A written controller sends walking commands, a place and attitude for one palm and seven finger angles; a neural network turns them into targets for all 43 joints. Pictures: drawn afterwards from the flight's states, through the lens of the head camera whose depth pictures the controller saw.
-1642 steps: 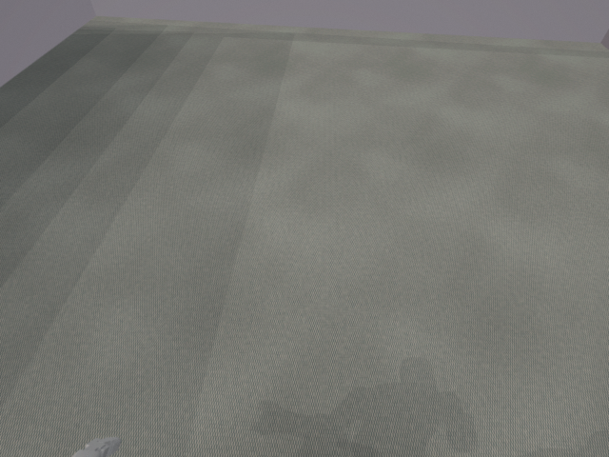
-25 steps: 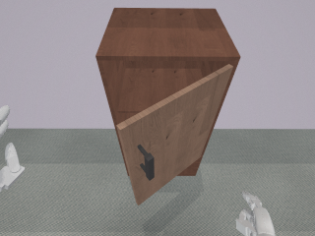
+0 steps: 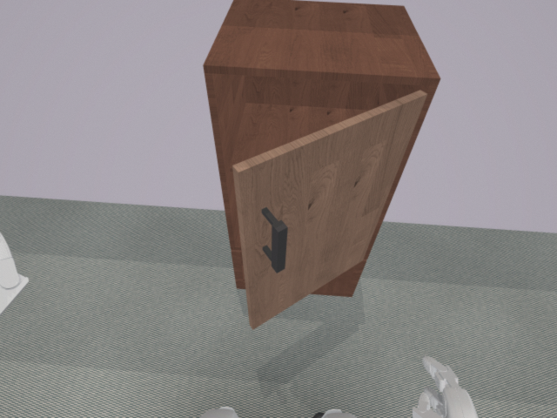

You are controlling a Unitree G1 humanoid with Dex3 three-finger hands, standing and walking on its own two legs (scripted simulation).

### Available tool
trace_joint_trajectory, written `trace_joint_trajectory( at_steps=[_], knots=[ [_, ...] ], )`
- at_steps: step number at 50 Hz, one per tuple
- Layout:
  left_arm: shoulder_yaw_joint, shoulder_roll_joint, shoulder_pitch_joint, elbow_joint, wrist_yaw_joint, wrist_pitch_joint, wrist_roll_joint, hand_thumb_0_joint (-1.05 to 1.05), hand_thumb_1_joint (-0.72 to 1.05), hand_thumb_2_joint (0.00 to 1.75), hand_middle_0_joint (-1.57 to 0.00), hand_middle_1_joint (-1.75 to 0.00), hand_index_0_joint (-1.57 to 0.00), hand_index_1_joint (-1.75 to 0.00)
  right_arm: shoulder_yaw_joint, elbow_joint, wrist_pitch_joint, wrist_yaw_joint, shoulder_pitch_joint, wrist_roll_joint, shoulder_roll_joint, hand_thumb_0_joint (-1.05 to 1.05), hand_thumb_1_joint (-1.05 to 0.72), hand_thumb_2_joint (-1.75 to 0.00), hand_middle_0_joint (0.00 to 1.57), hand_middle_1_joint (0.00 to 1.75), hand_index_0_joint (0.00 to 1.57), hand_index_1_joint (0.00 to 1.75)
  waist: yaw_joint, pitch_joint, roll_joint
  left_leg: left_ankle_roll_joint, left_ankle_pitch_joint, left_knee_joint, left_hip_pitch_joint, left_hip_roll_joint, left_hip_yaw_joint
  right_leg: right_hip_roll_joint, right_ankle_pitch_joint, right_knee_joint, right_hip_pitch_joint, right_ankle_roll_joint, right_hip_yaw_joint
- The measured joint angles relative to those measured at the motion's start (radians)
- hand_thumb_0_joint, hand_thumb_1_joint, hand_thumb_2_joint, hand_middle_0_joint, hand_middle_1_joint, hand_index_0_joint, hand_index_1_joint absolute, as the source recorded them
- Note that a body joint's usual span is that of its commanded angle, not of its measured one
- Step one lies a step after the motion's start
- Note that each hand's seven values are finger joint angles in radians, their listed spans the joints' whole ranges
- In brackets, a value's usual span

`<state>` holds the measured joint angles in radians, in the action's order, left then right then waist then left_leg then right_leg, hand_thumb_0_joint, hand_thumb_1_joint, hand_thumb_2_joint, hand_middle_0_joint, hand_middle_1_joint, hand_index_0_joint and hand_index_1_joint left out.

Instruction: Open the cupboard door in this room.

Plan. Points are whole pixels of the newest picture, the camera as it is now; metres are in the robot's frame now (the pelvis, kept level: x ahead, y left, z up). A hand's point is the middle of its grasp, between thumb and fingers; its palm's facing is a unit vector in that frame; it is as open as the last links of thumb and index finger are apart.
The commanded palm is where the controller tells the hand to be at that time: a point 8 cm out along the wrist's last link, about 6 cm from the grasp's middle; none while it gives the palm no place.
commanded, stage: step back with the hand held close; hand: left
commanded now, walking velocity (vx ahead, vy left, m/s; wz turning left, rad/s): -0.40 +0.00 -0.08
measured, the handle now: (272, 240) +0.42 +0.03 -0.03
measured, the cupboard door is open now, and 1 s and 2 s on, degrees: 38 38 38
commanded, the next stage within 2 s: stop stepping back and stand still in 0.16 s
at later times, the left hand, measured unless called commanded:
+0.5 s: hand out of the picture +0.03 +0.28 +0.20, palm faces +0.70 -0.61 -0.37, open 7.4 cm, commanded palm -0.04 +0.30 +0.20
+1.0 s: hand out of the picture -0.01 +0.18 +0.19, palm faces +0.43 -0.78 -0.45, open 7.4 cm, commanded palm -0.08 +0.22 +0.20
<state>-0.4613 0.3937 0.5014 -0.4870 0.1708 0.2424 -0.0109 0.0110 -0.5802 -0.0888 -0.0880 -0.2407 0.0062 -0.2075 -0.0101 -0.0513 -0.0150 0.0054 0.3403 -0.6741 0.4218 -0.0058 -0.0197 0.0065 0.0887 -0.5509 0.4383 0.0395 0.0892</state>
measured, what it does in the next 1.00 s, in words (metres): walks backwards: left foot, then right foot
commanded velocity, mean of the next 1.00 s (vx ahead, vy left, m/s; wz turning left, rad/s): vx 0.07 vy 0.08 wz -0.04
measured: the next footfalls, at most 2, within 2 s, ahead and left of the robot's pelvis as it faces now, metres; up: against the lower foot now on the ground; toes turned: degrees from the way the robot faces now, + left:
left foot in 0.44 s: -0.05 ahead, +0.14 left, +0.01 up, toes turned +19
right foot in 0.72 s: -0.18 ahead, -0.15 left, +0.00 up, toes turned -1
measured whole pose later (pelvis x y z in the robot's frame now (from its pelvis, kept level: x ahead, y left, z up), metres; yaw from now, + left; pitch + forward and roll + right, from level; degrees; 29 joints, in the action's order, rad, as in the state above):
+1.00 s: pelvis -0.22 -0.08 +0.03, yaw -1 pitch -1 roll +3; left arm -0.39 0.37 0.50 -0.30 0.15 0.27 0.01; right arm 0.07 -0.70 -0.13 -0.08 -0.28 0.01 -0.27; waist -0.04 0.06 -0.02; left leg 0.00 0.27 -0.97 0.53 -0.02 0.07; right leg -0.02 0.25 -0.45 0.19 -0.07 0.03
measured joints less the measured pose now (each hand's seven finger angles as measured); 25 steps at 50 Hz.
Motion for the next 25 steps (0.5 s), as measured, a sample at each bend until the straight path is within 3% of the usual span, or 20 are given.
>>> trace_joint_trajectory(
  at_steps=[7,13,15,18,20,21,22,23,25],
  knots=[
    [-0.016,0.014,-0.021,-0.012,-0.003,0.012,0.004,0.01,0.89,0.9,-0.22,-0.3,-0.21,-0.3,0.017,-0.004,-0.007,0.003,0.022,0.001,-0.003,0.01,-0.9,-0.9,0.2,0.3,0.2,0.3,-0.015,-0.027,-0.011,0.008,0.032,-0.026,0.07,-0.002,0.019,-0.014,0.034,-0.049,0.055,0.007,0.041],
    [-0.068,0.08,-0.026,-0.07,-0.019,0.03,0.003,0.01,0.89,0.9,-0.22,-0.3,-0.21,-0.3,0.038,0.006,-0.044,0.007,0.015,0.001,0.015,0.01,-0.9,-0.9,0.2,0.3,0.2,0.3,-0.045,-0.063,-0.025,0.021,0.0,-0.1,0.151,-0.054,0.086,-0.062,0.081,-0.206,0.113,-0.002,0.095],
    [-0.091,0.089,-0.026,-0.081,-0.024,0.045,0.001,0.01,0.88,0.9,-0.22,-0.3,-0.22,-0.3,0.045,-0.005,-0.056,0.012,0.019,-0.003,0.01,0.01,-0.9,-0.9,0.2,0.3,0.2,0.3,-0.034,-0.072,-0.033,0.014,0.09,-0.163,0.181,-0.06,0.115,-0.051,0.07,-0.264,0.136,0.018,0.104],
    [-0.09,0.042,-0.011,-0.084,-0.02,0.052,0.009,0.01,0.88,0.9,-0.22,-0.3,-0.22,-0.3,0.055,-0.048,-0.043,0.026,0.05,-0.016,-0.022,0.01,-0.9,-0.9,0.2,0.3,0.2,0.3,0.016,-0.068,-0.029,-0.021,0.203,-0.332,0.217,-0.015,0.101,-0.027,0.076,-0.282,0.163,0.024,0.121],
    [-0.076,0.005,-0.011,-0.069,-0.022,0.041,0.013,0.01,0.88,0.9,-0.22,-0.3,-0.22,-0.3,0.049,-0.08,-0.007,0.029,0.071,-0.026,-0.033,0.01,-0.9,-0.9,0.2,0.3,0.2,0.3,0.057,-0.049,-0.041,-0.023,0.208,-0.424,0.146,0.025,0.094,0.0,0.066,-0.247,0.17,0.026,0.133],
    [-0.066,-0.013,-0.024,-0.054,-0.022,0.034,0.018,0.01,0.88,0.9,-0.22,-0.3,-0.22,-0.3,0.043,-0.081,0.005,0.023,0.071,-0.024,-0.035,0.01,-0.9,-0.9,0.2,0.3,0.2,0.3,0.072,-0.032,-0.04,-0.015,0.236,-0.369,0.073,0.038,0.089,0.01,0.086,-0.223,0.175,0.037,0.127],
    [-0.058,-0.029,-0.045,-0.038,-0.023,0.028,0.022,0.01,0.88,0.9,-0.22,-0.3,-0.22,-0.3,0.035,-0.068,0.007,0.015,0.062,-0.022,-0.04,0.01,-0.9,-0.9,0.2,0.3,0.2,0.3,0.078,-0.007,-0.023,0.003,0.287,-0.255,-0.006,0.041,0.069,0.006,0.143,-0.214,0.191,0.04,0.11],
    [-0.053,-0.034,-0.087,-0.015,-0.023,0.024,0.024,0.01,0.88,0.9,-0.22,-0.3,-0.21,-0.3,0.031,-0.053,-0.001,0.006,0.059,-0.021,-0.037,0.01,-0.9,-0.9,0.2,0.3,0.2,0.3,0.07,-0.003,-0.011,0.016,0.245,-0.199,-0.017,0.036,0.055,-0.003,0.232,-0.257,0.211,0.038,0.098],
    [-0.046,-0.027,-0.183,0.049,-0.021,0.016,0.01,0.01,0.88,0.9,-0.22,-0.3,-0.21,-0.3,0.032,-0.033,-0.033,0.0,0.045,-0.015,-0.008,0.01,-0.9,-0.9,0.2,0.3,0.2,0.3,0.048,-0.02,0.005,0.033,0.063,-0.171,-0.01,-0.003,0.055,-0.037,0.329,-0.535,0.244,0.037,0.062]
  ],
)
